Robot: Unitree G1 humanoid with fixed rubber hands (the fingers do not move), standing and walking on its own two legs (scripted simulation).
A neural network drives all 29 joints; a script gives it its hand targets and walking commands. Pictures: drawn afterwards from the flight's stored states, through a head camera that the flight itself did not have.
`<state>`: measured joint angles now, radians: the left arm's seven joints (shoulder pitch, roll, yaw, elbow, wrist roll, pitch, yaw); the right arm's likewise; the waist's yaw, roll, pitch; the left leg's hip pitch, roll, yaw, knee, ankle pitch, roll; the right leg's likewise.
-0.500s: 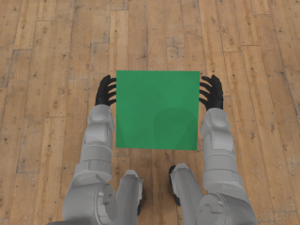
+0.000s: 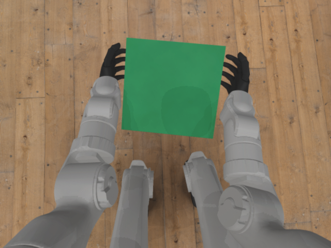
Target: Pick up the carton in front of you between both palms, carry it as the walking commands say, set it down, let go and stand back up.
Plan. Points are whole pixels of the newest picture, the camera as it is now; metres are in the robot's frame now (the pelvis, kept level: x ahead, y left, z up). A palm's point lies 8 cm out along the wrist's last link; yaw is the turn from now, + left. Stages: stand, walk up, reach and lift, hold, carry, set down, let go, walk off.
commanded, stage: set down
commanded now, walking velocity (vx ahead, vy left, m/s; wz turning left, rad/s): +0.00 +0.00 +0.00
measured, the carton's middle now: (172, 89) +0.48 -0.04 -0.20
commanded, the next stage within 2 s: none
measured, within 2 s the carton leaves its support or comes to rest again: rests again in 1.40 s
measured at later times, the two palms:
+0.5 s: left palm (124, 81) +0.53 +0.10 -0.26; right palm (218, 100) +0.44 -0.18 -0.24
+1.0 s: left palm (129, 79) +0.55 +0.09 -0.29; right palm (219, 98) +0.46 -0.19 -0.28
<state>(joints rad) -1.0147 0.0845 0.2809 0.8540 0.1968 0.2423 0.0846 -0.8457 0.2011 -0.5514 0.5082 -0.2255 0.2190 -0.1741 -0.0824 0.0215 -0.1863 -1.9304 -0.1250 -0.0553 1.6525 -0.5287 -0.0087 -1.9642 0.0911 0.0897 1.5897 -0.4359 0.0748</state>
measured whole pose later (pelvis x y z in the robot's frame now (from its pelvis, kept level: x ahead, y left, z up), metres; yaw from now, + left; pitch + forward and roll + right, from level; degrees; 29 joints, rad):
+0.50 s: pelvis -0.02 +0.00 -0.11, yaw -1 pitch +46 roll -3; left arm -1.42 0.27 0.08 1.13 0.10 0.21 0.09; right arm -1.11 0.14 -0.61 0.60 -0.15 0.20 -0.21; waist -0.12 0.01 0.07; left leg -2.25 -0.16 -0.06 2.01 -0.55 -0.02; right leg -2.26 0.11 0.07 1.92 -0.46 0.11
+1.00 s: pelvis -0.02 +0.01 -0.14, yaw -3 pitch +43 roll -6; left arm -1.51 0.27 0.11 1.22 0.16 0.19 0.04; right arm -1.19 0.07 -0.69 0.73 -0.15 0.18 -0.12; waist -0.12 -0.01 0.14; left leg -2.29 -0.14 -0.05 2.15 -0.61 0.01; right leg -2.29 0.12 0.05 2.04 -0.51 0.13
